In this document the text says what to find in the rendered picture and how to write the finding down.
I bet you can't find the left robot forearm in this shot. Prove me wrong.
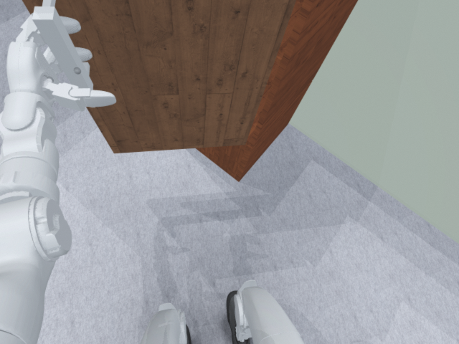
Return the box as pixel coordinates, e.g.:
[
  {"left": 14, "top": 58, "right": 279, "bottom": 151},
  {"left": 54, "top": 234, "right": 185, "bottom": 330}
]
[{"left": 0, "top": 92, "right": 60, "bottom": 205}]

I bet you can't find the handle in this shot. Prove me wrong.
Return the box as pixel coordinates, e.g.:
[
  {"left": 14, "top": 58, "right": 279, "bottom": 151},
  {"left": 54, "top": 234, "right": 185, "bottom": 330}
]
[{"left": 32, "top": 0, "right": 93, "bottom": 90}]

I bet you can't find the robot left hand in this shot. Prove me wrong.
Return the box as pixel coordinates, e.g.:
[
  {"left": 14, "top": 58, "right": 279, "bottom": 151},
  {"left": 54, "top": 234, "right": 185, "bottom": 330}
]
[{"left": 6, "top": 13, "right": 116, "bottom": 112}]

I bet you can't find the robot right foot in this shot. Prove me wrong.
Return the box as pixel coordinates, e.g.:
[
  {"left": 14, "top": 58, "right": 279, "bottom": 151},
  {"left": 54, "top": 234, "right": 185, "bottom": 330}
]
[{"left": 227, "top": 290, "right": 250, "bottom": 344}]

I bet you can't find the robot left upper arm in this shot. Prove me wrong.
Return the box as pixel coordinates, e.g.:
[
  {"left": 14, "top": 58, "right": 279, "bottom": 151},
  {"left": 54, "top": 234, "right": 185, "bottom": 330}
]
[{"left": 0, "top": 196, "right": 72, "bottom": 344}]

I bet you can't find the cupboard door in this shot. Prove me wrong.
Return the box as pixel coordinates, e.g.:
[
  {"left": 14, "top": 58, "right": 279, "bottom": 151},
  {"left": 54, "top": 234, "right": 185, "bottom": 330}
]
[{"left": 22, "top": 0, "right": 296, "bottom": 153}]

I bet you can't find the robot left shin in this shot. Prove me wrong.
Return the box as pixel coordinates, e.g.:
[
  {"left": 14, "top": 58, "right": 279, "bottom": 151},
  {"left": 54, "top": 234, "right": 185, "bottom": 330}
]
[{"left": 158, "top": 303, "right": 177, "bottom": 311}]

